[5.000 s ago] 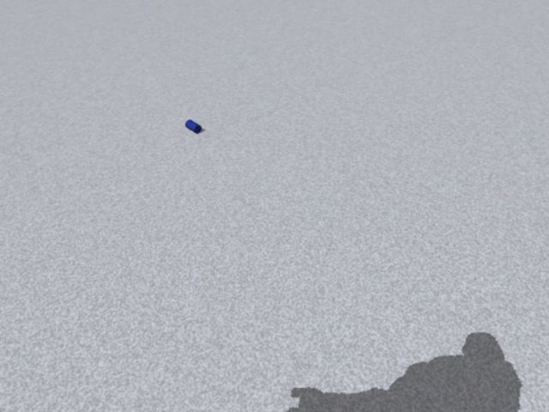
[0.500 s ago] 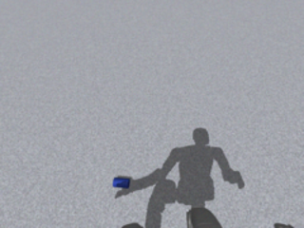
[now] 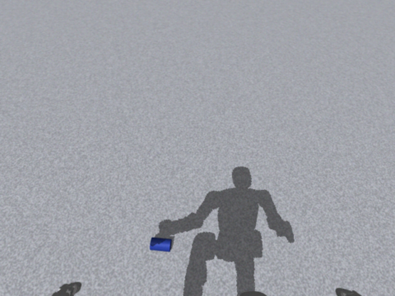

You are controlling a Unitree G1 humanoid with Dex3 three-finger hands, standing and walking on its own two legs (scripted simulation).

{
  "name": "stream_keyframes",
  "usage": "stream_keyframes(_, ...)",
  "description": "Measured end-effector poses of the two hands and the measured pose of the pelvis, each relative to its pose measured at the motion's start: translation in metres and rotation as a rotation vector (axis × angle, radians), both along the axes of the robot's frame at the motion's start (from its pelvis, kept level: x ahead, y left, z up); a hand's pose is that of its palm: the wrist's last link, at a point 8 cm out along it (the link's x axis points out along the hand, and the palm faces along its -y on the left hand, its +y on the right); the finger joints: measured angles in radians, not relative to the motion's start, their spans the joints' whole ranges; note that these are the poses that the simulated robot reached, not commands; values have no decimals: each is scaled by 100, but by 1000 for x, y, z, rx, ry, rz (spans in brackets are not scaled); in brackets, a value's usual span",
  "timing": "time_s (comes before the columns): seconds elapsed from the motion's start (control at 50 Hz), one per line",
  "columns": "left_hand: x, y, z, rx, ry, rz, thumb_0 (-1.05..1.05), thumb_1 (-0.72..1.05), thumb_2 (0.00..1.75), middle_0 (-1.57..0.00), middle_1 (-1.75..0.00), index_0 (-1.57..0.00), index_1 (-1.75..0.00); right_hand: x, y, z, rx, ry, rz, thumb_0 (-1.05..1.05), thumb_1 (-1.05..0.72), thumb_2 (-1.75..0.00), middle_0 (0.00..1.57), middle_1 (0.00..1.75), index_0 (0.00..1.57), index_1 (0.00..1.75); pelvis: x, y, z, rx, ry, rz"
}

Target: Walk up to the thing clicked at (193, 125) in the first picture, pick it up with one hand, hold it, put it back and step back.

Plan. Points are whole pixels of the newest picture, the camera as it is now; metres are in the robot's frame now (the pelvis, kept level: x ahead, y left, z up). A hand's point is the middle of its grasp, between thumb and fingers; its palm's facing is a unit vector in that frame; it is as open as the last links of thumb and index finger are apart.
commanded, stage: walk up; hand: left
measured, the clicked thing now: (160, 244) +0.42 +0.19 -0.73
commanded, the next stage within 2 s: stand in 1.60 s
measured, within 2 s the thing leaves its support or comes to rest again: neither
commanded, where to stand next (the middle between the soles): +0.05 -0.05 m, yaw +0 degrees
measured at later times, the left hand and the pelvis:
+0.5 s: hand out of the picture +0.11 +0.18 -0.13, palm faces -0.05 -0.94 -0.33, open 7.4 cm; pelvis +0.00 -0.06 +0.02, yaw -2 degrees
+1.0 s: hand out of the picture +0.12 +0.18 -0.13, palm faces -0.05 -0.94 -0.34, open 7.4 cm; pelvis +0.02 -0.06 +0.02, yaw -2 degrees
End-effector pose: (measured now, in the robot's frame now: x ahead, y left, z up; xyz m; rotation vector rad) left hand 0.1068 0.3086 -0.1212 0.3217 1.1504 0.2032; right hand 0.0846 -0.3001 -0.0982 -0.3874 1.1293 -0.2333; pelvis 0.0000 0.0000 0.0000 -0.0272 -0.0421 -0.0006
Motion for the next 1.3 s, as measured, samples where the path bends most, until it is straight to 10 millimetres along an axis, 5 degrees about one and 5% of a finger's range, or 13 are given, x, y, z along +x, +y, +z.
stream_keyframes(0.24, -1, -39, 14, 2, 57, -50, 0, 91, 90, -20, -30, -20, -30, -23, -38, -4, 35, 55, -76, 1, -90, -90, 20, 30, 21, 30, -3, -26, 11, 36, -9, -28)
stream_keyframes(0.5, -2, -81, 28, -20, 32, -34, 0, 91, 90, -21, -30, -20, -30, -15, -55, -8, 103, 51, -64, 1, -90, -90, 20, 30, 21, 30, 0, -56, 19, 40, -6, -26)
stream_keyframes(0.82, -2, -85, 27, -9, 59, -14, 0, 91, 90, -21, -30, -20, -30, -14, -68, -6, 89, 77, -85, 1, -90, -90, 20, 30, 21, 30, 11, -66, 21, 34, 10, -33)
stream_keyframes(1.3, 16, -81, 25, -18, 40, -43, 0, 91, 90, -21, -30, -20, -30, -2, -57, -2, 92, 51, -94, 1, -90, -90, 20, 30, 21, 30, 18, -58, 21, 32, 7, -51)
